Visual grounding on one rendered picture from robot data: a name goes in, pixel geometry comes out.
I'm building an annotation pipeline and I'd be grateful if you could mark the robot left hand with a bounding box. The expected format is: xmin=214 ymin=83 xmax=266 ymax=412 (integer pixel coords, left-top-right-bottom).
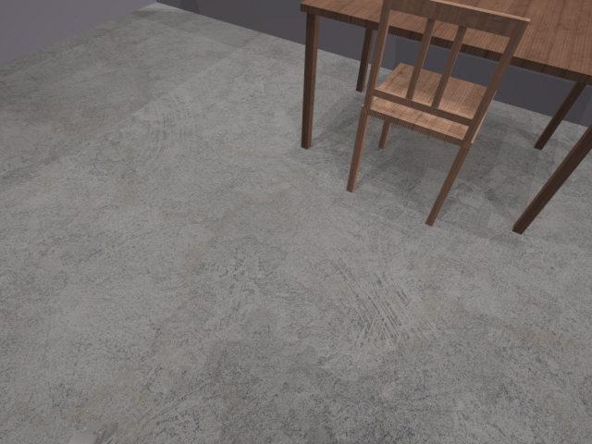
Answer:
xmin=68 ymin=420 xmax=118 ymax=444

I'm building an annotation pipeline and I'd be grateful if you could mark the chair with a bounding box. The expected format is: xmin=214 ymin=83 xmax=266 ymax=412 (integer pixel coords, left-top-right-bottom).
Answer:
xmin=346 ymin=0 xmax=530 ymax=227

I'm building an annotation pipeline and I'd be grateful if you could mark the table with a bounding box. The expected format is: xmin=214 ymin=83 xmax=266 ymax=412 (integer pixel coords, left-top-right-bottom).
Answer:
xmin=301 ymin=0 xmax=592 ymax=235

